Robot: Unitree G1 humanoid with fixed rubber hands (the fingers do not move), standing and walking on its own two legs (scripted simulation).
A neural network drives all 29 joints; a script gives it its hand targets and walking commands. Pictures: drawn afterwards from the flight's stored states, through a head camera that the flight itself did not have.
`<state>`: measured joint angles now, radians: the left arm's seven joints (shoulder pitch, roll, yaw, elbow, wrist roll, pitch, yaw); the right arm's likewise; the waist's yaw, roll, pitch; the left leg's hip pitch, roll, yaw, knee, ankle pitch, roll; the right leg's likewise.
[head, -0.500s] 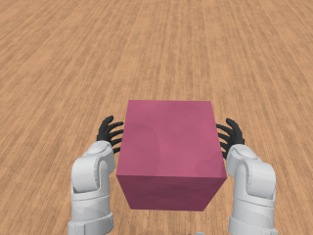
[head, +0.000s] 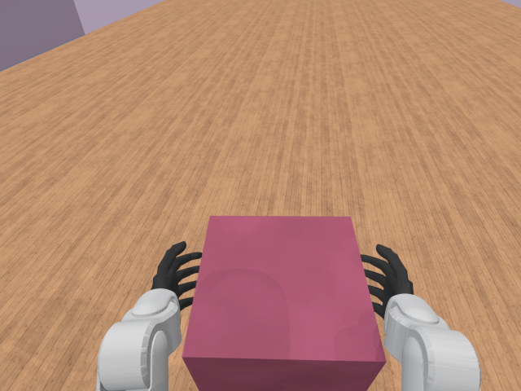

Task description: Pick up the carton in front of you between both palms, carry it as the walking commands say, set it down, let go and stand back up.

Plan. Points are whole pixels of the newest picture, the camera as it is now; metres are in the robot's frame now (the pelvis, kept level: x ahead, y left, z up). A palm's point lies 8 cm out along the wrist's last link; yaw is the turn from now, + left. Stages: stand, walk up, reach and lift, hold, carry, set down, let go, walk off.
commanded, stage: carry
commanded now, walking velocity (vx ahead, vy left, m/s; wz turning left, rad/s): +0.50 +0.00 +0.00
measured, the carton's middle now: (279, 319) +0.25 +0.00 +0.02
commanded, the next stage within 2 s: none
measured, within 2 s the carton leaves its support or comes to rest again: neither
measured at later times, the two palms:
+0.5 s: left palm (210, 166) +0.54 +0.15 +0.11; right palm (356, 170) +0.52 -0.15 +0.11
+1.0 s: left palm (239, 103) +0.86 +0.12 +0.10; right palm (344, 105) +0.86 -0.18 +0.10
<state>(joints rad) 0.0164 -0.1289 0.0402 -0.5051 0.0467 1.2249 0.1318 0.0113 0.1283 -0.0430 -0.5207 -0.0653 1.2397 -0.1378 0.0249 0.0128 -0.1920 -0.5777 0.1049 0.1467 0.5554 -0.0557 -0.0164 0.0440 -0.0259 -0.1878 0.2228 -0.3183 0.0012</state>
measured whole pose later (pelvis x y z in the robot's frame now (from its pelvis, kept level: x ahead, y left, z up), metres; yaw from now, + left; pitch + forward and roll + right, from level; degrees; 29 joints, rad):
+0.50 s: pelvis +0.31 +0.01 +0.01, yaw -2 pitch +4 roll +0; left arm 0.08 -0.13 0.03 -0.56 0.06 1.19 0.12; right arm 0.06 0.13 -0.02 -0.53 -0.05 1.17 -0.13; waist -0.01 -0.01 -0.18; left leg 0.00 0.04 0.21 0.21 -0.27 -0.01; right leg -0.57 -0.12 -0.15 0.55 -0.06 0.02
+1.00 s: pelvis +0.63 -0.03 +0.00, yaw +0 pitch +4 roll +1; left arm 0.05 -0.13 0.03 -0.56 0.04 1.20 0.13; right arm 0.04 0.13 -0.03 -0.59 -0.06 1.22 -0.13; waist 0.01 0.02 -0.13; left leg -0.58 0.11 0.16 0.56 -0.04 -0.01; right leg 0.05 -0.05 -0.22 0.19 -0.30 0.01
